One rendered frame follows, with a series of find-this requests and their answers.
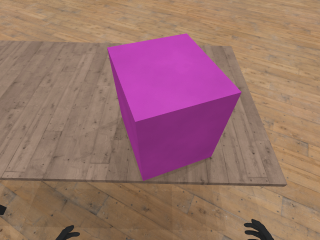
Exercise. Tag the carton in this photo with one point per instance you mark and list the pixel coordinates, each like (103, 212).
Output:
(175, 102)

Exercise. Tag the robot left hand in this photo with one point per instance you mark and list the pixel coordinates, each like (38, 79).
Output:
(66, 233)

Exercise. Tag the robot right hand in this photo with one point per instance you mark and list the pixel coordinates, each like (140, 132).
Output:
(262, 233)

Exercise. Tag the table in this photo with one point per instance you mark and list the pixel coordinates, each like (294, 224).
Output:
(60, 121)

